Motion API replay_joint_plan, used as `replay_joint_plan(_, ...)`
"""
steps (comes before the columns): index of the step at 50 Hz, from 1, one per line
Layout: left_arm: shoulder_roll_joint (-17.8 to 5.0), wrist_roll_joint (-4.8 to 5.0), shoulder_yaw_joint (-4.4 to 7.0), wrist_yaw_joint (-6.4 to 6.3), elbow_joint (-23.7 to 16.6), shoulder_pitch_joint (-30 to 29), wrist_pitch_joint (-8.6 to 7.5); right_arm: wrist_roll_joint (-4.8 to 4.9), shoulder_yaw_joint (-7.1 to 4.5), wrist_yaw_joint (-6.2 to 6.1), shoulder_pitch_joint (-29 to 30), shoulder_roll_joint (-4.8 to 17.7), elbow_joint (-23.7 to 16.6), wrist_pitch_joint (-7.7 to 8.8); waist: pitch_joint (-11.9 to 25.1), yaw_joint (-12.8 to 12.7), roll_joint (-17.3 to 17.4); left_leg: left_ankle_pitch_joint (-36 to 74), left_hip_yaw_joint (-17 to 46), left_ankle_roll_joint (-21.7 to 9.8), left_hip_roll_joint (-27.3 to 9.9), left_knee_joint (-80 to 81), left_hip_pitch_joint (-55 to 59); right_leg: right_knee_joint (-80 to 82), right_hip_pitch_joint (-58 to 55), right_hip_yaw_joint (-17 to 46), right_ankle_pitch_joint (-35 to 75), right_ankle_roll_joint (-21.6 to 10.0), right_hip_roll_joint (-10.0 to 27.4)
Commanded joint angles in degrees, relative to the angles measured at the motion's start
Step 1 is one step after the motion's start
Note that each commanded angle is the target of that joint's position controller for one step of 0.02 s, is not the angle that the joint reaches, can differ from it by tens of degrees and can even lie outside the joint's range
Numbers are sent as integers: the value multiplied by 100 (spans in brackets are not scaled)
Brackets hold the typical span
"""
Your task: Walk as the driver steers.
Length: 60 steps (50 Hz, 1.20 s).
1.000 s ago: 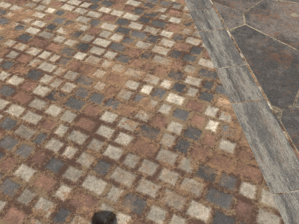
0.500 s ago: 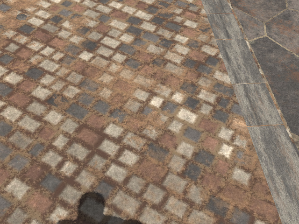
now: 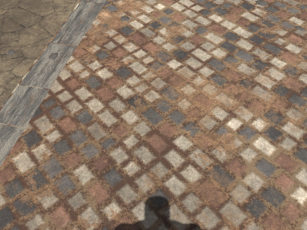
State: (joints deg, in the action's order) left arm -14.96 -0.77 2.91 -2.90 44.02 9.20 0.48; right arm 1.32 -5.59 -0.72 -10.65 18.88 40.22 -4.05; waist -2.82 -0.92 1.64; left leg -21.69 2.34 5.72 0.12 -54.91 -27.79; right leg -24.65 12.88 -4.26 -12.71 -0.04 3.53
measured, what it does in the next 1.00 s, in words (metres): walks ahead: left foot, then right foot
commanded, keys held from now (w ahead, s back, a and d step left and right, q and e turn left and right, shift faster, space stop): q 0.14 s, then no key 0.20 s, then w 0.66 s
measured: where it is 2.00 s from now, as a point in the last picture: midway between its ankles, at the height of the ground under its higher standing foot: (138, 158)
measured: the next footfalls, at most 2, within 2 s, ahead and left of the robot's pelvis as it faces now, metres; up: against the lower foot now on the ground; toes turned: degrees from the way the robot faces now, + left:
left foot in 0.14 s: +0.03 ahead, +0.14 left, +0.00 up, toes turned +7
right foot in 0.64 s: +0.09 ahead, -0.07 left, +0.00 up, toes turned +10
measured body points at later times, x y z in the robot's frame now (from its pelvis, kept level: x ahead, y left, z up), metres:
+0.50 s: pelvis +0.01 +0.05 +0.00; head +0.02 +0.06 +0.45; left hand +0.07 +0.35 -0.12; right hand +0.20 -0.18 -0.09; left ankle -0.01 +0.14 -0.74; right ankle +0.04 -0.09 -0.71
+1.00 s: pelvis +0.17 +0.06 -0.01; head +0.20 +0.06 +0.44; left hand +0.09 +0.33 -0.13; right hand +0.43 -0.12 -0.10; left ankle +0.31 +0.24 -0.71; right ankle +0.05 -0.08 -0.74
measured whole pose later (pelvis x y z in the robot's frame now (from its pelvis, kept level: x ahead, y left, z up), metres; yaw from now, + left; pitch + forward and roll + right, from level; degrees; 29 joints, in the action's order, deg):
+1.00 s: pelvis +0.17 +0.06 -0.01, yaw +11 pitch +2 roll +0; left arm -15.4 1.0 2.5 -0.2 49.7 24.7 -3.9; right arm 1.2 -2.6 2.7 -3.7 15.9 40.1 3.9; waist -1.7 -5.5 2.0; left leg 0.2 0.1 0.1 -3.4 -33.4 -35.1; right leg -11.1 -5.2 -1.5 -18.2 -0.2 0.3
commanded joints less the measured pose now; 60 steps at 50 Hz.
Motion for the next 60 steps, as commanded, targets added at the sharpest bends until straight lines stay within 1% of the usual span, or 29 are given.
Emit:
replay_joint_plan(1, -1305, 38, 371, 25, -291, 13, -7, -5, 12, 92, 437, 257, -696, 82, 593, -215, -1276, -107, -395, -59, -112, 801, 35, 532, -900, 752, 2323, -1187, 1363)
replay_joint_plan(5, -1384, 205, 430, 121, -258, -128, -31, -2, -66, 189, 148, 369, -697, 1, 601, 3, -1245, 501, -669, -441, -17, 2193, 847, 106, -764, 541, 2260, -966, 1468)
replay_joint_plan(6, -1302, 258, 417, 129, -214, -121, -40, -8, -103, 188, -89, 389, -609, -4, 642, 139, -1124, 1054, -725, -629, 92, 2858, 1356, -231, -543, 349, 1986, -731, 1364)
replay_joint_plan(7, -1081, 212, 368, 162, -65, 238, -64, -12, -195, 130, -352, 611, -536, -2, 778, 178, -578, 1913, -347, -853, 17, 3337, 2234, -914, 41, -30, 1276, -312, 1120)
replay_joint_plan(8, -643, -100, 213, 215, -234, 275, -82, -35, -352, 19, -550, 1305, -612, 19, 947, 72, 1218, 4296, 1612, -1438, -1461, 3296, 3423, -2671, 1696, -522, -1387, 283, 437)
replay_joint_plan(9, -693, -92, 214, 176, -489, -188, -105, -225, -294, 51, -408, 1371, -764, 142, 1098, 296, 1481, 5028, 2568, -2616, -2395, 3290, 3009, -3884, 2517, 126, -2771, 503, -163)
replay_joint_plan(10, -977, 35, 296, 138, -492, -473, -85, -291, -211, 95, -421, 1055, -724, 268, 1139, 500, 808, 4420, 2163, -2633, -2136, 3436, 2767, -4391, 2460, 571, -2549, 461, -15)
replay_joint_plan(12, -965, 95, 335, 63, -308, -328, -18, -175, -92, 49, 140, 708, -658, 370, 797, 186, 448, 3394, 1388, -1993, -1472, 3462, 2453, -4173, 2414, 704, -1694, 383, 125)
replay_joint_plan(13, -1003, 47, 351, 31, -257, -224, 17, -112, -32, 22, 325, 597, -652, 373, 722, 101, 540, 3451, 1227, -1898, -1358, 3490, 2264, -4100, 2258, 690, -1359, 428, 103)
replay_joint_plan(16, -869, 84, 320, 59, -164, 69, 21, -184, 65, -41, 395, 435, -593, 395, 833, -21, 575, 3407, 957, -1907, -1162, 3589, 2062, -3767, 1725, 641, -793, 505, -5)
replay_joint_plan(21, -800, 137, 213, 169, -275, -288, -68, -125, 15, -53, 5, 677, -280, 416, 420, 350, 828, -410, 1614, -1958, -1232, 4360, 2033, -2153, 1580, 486, -716, 395, -22)
replay_joint_plan(27, -745, 203, 171, 322, -223, -278, -399, -45, 5, 12, -134, 794, -80, 543, 70, 366, 513, -846, 1932, -1964, -1379, 4506, 1901, -1077, 1179, 385, -850, -10, -66)
replay_joint_plan(31, -676, 188, 180, 358, 166, 585, -537, -2, 93, 66, 60, 559, -54, 530, 299, -157, 230, -809, 1454, -1664, -910, 3911, 910, 32, -708, 170, -41, -279, -280)
replay_joint_plan(32, -796, 196, 207, 320, 276, 1080, -553, -51, 190, 88, 210, 253, -106, 561, 413, -372, 9, -741, 1156, -1415, -641, 3222, 317, 212, -1424, 709, -298, -429, 146)
replay_joint_plan(33, -1233, 155, 283, 266, 346, 1564, -556, -115, 312, 126, 375, -208, -273, 637, 543, -469, -1098, -661, 199, -983, 58, 1497, -712, 812, -2143, 2236, -1217, -866, 1172)
replay_joint_plan(34, -1624, 92, 404, 323, 384, 1718, -574, -10, 203, 101, 562, 188, -504, 735, 185, -510, -1712, -1312, -138, -845, 266, 360, -1816, 1474, -2025, 3913, -2303, -1619, 2036)
replay_joint_plan(35, -1242, 94, 295, 315, 259, 1419, -615, 52, 95, 105, 481, 547, -430, 803, -140, -397, -1091, -965, 233, -845, -143, -330, -2169, 1562, -1824, 3885, -2810, -1652, 1988)
replay_joint_plan(36, -1028, 106, 228, 307, 176, 1173, -637, 67, 72, 146, 315, 564, -323, 835, -224, -250, -1029, -421, 251, -859, -270, -524, -2303, 1581, -1812, 3441, -2620, -1432, 1692)
replay_joint_plan(39, -928, 92, 159, 302, 78, 960, -607, -68, 81, 200, 422, 366, -254, 872, -256, -178, -773, 731, 76, -710, -542, -260, -2131, 1764, -1531, 2288, -981, -1115, 1203)
replay_joint_plan(45, -1032, 127, 173, 239, 169, 1273, -541, -46, 252, 274, 1102, -94, -438, 893, -248, -388, -740, 2232, -386, -414, -335, 1621, -951, 1866, -828, 895, 894, -1012, 694)
replay_joint_plan(51, -1196, 239, 257, 232, 343, 1504, -441, 11, 206, 406, 1365, 172, -599, 934, -371, -225, -793, 2031, -280, -784, -239, 2481, -510, 1557, -1469, 918, 1619, -908, 1213)
replay_joint_plan(53, -1304, 222, 294, 211, 338, 1392, -375, -18, 69, 365, 642, 444, -424, 926, 192, 257, -861, 1733, -517, -1035, 47, 2573, 585, 540, -1630, 682, 3612, -756, 1104)
replay_joint_plan(54, -1203, 186, 248, 190, 325, 1411, -337, -11, -68, 305, -297, 675, -132, 901, 810, 706, -783, 1741, -619, -1200, 160, 2575, 1896, -596, -1267, 452, 4120, -596, 834)
replay_joint_plan(55, -898, 42, 115, 171, 187, 1516, -335, -55, -174, 224, -1324, 1049, 70, 855, 1701, 1054, -148, 1546, 546, -1525, -876, 2327, 3744, -2429, 9, 315, 2514, -396, 554)
replay_joint_plan(56, -73, 114, -106, 215, 61, 2292, -455, -127, -220, 271, -1505, 1490, 185, 856, 2557, 495, 1667, -399, 3608, -2434, -2178, 3260, 5207, -4388, 1990, 605, -1715, -73, -620)
replay_joint_plan(57, -752, 292, 37, 249, 139, 1822, -584, -90, -64, 270, -1350, 856, 129, 884, 2225, 776, 1145, -1076, 4030, -2247, -2146, 3900, 4874, -5041, 2608, 1330, -1977, -148, -421)
replay_joint_plan(58, -1043, 433, 134, 279, -51, 1217, -640, -92, 15, 242, -963, 623, 125, 902, 1299, 733, 818, -663, 3069, -1983, -2024, 3939, 4152, -5136, 2999, 1193, -1519, -240, -155)
replay_joint_plan(59, -987, 381, 115, 254, -104, 937, -664, -113, 49, 230, -599, 528, 100, 920, 887, 550, 276, 142, 2346, -1849, -1832, 4009, 3365, -4888, 2799, 1059, -983, -265, 142)
replay_joint_plan(60, -922, 274, 139, 240, -101, 840, -644, -158, 77, 237, -319, 377, 109, 945, 598, 367, 168, 738, 1801, -1776, -1610, 4149, 2735, -4558, 2585, 1054, -613, -242, 326)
